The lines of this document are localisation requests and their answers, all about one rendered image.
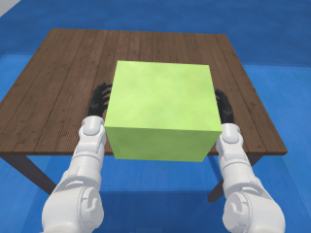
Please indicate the robot left forearm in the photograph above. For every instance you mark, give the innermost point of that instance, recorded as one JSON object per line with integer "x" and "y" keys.
{"x": 87, "y": 160}

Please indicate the table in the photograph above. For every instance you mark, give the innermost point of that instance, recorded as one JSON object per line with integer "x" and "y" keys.
{"x": 44, "y": 109}

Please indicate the robot left upper arm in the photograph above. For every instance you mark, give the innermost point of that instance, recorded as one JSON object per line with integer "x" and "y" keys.
{"x": 75, "y": 210}

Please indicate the robot left hand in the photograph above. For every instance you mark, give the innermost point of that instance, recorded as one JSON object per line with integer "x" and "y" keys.
{"x": 96, "y": 105}

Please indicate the robot right forearm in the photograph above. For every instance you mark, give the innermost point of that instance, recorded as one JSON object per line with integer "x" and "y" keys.
{"x": 235, "y": 166}

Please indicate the robot right hand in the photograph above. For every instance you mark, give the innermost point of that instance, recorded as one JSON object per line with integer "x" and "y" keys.
{"x": 224, "y": 108}

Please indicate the robot right upper arm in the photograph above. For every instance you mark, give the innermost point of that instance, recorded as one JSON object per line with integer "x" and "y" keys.
{"x": 248, "y": 213}

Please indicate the carton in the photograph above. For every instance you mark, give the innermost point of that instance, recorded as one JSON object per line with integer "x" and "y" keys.
{"x": 162, "y": 111}

